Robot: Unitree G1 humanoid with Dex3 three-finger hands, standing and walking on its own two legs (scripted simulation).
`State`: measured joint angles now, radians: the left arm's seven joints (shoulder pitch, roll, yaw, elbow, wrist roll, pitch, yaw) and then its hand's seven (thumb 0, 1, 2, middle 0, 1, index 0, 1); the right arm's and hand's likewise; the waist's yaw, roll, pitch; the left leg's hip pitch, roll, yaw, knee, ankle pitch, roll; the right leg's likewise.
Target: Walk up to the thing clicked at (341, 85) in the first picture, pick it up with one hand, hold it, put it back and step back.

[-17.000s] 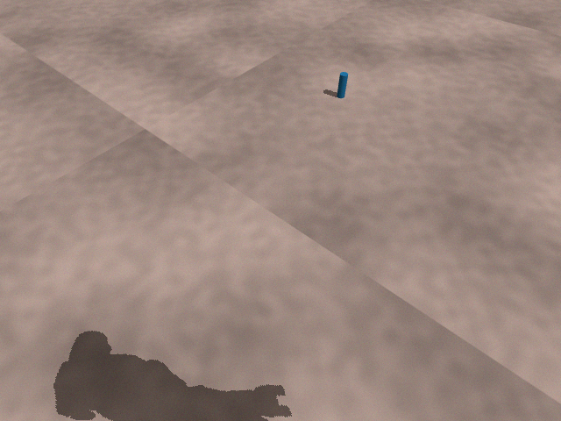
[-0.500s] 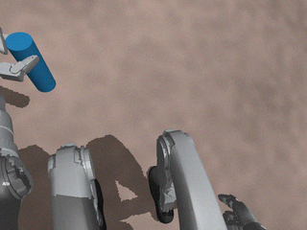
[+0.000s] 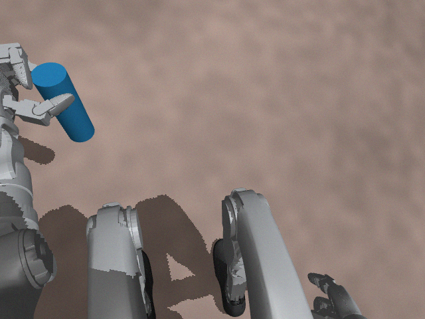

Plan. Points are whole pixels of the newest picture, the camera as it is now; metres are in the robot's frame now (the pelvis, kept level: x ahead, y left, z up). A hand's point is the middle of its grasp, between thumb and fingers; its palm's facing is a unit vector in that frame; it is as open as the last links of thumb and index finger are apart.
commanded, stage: lift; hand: left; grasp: from the side
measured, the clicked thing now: (67, 107) +0.49 +0.22 -0.06
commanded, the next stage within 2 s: hold in 1.80 s
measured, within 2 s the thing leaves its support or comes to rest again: neither
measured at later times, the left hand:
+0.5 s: hand out of the picture +0.44 +0.24 +0.15, palm faces +0.14 -0.99 -0.04, open 6.3 cm
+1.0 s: hand out of the picture +0.41 +0.23 +0.30, palm faces +0.12 -0.99 -0.02, open 6.4 cm
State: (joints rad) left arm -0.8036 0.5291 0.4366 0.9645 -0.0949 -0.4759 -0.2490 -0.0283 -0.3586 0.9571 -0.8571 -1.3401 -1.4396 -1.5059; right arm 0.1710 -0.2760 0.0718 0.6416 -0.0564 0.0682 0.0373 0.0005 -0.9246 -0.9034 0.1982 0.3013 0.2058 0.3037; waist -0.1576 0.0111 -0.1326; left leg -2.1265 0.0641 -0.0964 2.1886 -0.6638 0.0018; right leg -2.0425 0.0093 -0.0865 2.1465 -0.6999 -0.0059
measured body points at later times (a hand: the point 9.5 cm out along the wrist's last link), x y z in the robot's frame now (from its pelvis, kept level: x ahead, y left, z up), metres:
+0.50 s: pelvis +0.01 +0.00 +0.13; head +0.17 +0.03 +0.55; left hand +0.42 +0.29 +0.16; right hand +0.17 -0.25 +0.01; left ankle +0.09 +0.13 -0.36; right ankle +0.09 -0.12 -0.36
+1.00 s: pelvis +0.05 +0.01 +0.26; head +0.15 +0.04 +0.70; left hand +0.40 +0.28 +0.30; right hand +0.20 -0.23 +0.15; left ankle +0.08 +0.13 -0.36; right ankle +0.09 -0.12 -0.36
